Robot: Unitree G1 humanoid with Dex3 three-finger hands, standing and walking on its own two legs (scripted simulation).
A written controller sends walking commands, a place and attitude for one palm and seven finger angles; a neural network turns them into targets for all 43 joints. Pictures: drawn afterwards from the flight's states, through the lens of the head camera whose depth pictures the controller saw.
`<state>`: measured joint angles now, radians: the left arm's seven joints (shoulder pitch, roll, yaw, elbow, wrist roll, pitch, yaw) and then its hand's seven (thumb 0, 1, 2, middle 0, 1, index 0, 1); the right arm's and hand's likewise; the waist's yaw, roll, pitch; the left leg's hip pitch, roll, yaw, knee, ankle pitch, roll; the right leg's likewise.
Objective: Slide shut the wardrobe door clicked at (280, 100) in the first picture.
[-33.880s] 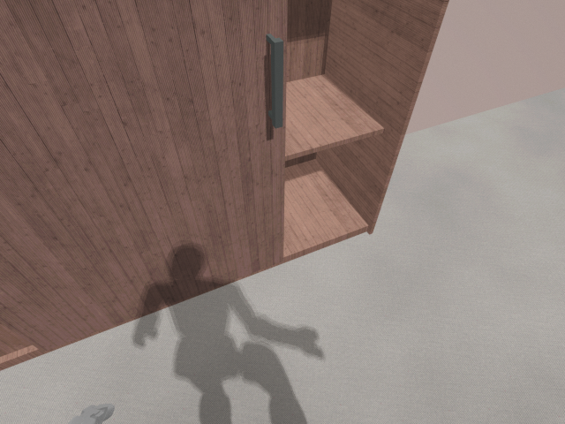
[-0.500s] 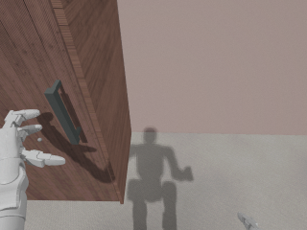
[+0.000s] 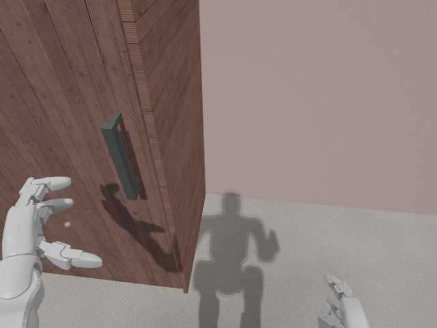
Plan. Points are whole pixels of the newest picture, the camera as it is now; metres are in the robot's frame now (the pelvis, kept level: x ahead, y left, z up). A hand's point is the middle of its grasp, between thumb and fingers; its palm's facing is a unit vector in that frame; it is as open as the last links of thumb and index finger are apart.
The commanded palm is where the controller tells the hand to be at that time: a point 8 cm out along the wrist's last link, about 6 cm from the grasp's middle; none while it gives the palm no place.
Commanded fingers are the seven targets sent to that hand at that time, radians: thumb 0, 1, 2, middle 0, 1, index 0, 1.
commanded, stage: draw the hand back to the body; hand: left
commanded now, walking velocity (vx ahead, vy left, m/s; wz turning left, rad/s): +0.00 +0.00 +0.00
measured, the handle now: (125, 159) +0.40 +0.26 +0.09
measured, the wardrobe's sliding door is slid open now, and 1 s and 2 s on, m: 0.00 0.00 0.00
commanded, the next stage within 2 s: step back with the hand held close in 1.58 s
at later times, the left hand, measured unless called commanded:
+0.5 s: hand (63, 236) +0.20 +0.26 +0.13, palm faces +0.13 -0.99 -0.05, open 14.6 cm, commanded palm +0.16 +0.31 +0.14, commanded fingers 0.00 -0.33 0.31 -0.24 -1.02 -0.24 -1.02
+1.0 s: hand (70, 211) +0.22 +0.26 +0.15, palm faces +0.43 -0.83 -0.35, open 10.8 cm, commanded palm +0.17 +0.29 +0.17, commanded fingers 0.00 0.57 0.74 -0.21 -0.49 -0.21 -0.49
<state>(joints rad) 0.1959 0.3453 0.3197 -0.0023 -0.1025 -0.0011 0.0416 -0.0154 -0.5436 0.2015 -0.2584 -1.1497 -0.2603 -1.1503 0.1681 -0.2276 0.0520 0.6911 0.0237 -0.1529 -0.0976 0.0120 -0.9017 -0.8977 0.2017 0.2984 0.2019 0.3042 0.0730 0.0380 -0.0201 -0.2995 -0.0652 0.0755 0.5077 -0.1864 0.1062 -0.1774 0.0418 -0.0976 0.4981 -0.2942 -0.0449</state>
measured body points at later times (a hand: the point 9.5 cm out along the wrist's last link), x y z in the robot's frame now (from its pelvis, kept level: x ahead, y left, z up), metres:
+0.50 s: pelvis -0.01 -0.02 +0.00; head -0.05 -0.02 +0.45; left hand +0.18 +0.32 +0.13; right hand +0.18 -0.26 -0.06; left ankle +0.06 +0.04 -0.73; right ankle -0.01 -0.09 -0.73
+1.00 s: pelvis +0.02 -0.01 +0.01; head -0.01 -0.02 +0.46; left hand +0.19 +0.30 +0.17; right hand +0.19 -0.23 -0.07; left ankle +0.06 +0.04 -0.73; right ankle -0.01 -0.09 -0.73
